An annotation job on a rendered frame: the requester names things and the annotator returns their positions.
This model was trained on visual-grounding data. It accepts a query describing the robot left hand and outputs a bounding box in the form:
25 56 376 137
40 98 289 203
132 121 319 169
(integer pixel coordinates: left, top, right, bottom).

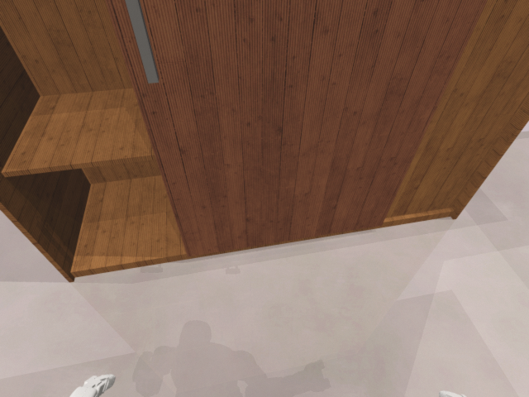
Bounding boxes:
70 375 116 397

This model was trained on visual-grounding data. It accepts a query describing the wardrobe door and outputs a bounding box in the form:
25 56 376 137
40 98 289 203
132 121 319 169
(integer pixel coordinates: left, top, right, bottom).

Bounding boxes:
386 0 529 218
105 0 488 257

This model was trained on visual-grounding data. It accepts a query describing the handle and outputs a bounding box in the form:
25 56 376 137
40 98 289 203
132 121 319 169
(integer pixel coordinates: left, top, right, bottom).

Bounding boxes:
125 0 159 84

